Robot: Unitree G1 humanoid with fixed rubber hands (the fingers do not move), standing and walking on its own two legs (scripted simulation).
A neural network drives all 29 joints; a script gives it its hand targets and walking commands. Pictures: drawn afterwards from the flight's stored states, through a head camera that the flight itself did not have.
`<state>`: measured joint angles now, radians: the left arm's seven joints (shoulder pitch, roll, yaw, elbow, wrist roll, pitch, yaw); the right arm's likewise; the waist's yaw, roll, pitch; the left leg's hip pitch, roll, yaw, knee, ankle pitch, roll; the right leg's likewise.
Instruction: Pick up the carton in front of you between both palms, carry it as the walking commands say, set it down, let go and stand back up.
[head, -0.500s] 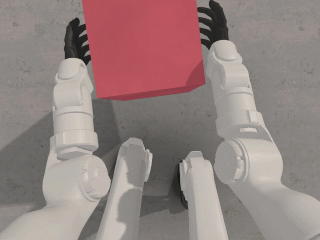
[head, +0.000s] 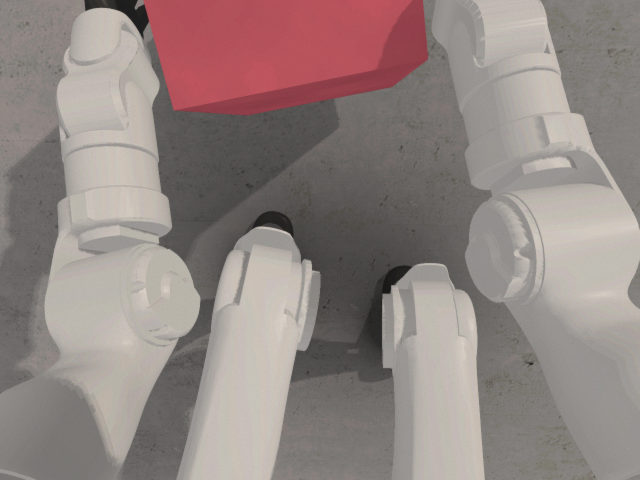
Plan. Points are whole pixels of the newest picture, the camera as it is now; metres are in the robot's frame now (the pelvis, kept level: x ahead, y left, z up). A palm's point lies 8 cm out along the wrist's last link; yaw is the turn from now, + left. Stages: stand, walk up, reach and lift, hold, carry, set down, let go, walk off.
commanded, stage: set down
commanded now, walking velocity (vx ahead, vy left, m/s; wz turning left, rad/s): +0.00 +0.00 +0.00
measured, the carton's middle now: out of the picture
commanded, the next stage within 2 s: none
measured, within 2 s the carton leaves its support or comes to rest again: rests again in 0.60 s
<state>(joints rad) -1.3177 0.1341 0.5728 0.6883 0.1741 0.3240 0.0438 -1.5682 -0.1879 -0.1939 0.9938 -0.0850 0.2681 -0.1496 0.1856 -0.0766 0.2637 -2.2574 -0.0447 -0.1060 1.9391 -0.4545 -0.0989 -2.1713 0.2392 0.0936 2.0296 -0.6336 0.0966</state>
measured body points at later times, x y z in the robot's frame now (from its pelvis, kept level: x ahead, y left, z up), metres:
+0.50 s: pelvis +0.01 -0.01 -0.02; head +0.39 +0.04 +0.21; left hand +0.48 +0.28 -0.21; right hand +0.60 +0.00 -0.21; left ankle +0.13 +0.14 -0.39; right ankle +0.09 -0.12 -0.39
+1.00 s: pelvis +0.01 -0.01 -0.03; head +0.39 +0.03 +0.19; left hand +0.49 +0.29 -0.23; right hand +0.60 +0.00 -0.23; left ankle +0.13 +0.14 -0.39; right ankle +0.09 -0.12 -0.39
